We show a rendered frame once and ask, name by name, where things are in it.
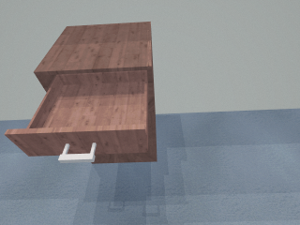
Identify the drawer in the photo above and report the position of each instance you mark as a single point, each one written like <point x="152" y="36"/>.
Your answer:
<point x="79" y="109"/>

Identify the handle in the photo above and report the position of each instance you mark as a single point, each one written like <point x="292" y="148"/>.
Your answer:
<point x="77" y="158"/>

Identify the cabinet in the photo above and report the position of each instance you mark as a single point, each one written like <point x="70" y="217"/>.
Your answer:
<point x="109" y="47"/>

